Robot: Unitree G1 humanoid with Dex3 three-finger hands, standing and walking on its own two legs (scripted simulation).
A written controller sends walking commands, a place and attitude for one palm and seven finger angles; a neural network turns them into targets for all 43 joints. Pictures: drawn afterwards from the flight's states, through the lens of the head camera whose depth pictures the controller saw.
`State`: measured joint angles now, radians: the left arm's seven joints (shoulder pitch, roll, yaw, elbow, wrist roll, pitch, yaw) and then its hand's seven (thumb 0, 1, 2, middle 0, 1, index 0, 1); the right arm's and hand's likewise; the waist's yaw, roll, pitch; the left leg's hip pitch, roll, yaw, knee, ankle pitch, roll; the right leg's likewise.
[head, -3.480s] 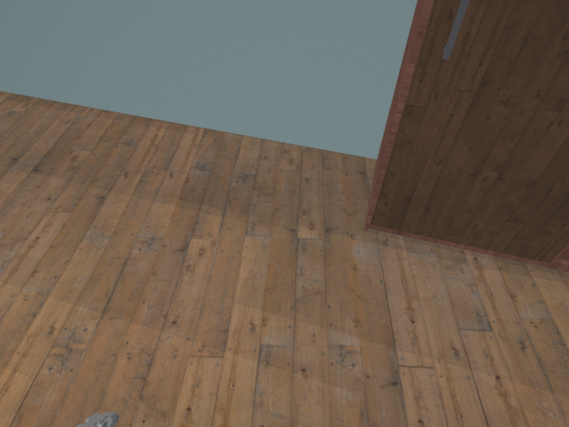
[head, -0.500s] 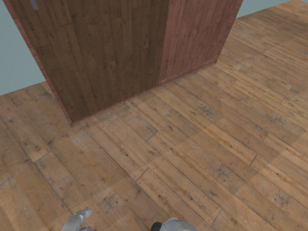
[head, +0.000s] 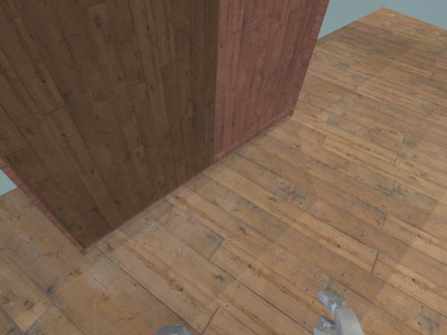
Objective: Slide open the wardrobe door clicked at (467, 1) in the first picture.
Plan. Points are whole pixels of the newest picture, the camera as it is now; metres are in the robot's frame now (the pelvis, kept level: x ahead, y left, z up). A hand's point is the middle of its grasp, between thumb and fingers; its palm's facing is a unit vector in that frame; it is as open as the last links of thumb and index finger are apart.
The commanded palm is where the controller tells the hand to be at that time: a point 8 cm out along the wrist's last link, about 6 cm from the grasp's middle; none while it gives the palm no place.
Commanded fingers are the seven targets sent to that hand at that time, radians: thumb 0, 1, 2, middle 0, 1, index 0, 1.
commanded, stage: walk to a spot facing it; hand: left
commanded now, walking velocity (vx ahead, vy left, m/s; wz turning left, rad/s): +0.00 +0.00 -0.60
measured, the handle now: out of the picture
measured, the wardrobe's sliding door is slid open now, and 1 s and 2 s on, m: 0.00 0.00 0.00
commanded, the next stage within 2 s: turn to face it in 0.46 s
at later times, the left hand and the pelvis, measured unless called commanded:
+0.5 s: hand (186, 259) +0.28 +0.13 -0.14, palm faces -0.32 -0.90 -0.29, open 7.4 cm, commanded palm none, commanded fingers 0.00 0.90 0.90 -0.20 -0.30 -0.20 -0.30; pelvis +0.09 -0.02 +0.00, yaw -19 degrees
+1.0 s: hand (163, 278) +0.24 +0.17 -0.16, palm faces -0.23 -0.96 -0.17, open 7.4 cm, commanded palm none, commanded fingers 0.00 0.90 0.90 -0.20 -0.30 -0.20 -0.30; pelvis +0.12 +0.01 +0.02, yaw -16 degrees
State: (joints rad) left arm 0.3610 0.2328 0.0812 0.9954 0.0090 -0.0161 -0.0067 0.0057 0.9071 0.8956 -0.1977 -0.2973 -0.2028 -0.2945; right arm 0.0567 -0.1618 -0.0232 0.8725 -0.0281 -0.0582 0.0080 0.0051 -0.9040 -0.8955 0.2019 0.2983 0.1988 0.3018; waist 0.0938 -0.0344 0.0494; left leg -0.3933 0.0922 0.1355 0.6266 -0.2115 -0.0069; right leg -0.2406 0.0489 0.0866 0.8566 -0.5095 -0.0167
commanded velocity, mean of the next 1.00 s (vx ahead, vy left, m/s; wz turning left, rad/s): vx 0.00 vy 0.00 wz -0.04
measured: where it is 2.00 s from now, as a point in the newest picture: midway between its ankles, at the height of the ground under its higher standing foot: outside the picture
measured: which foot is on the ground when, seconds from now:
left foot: down 0.00-0.40, up 0.42-0.78, down 0.80-1.00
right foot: up 0.00-0.38, down 0.40-0.82, up 0.84-1.00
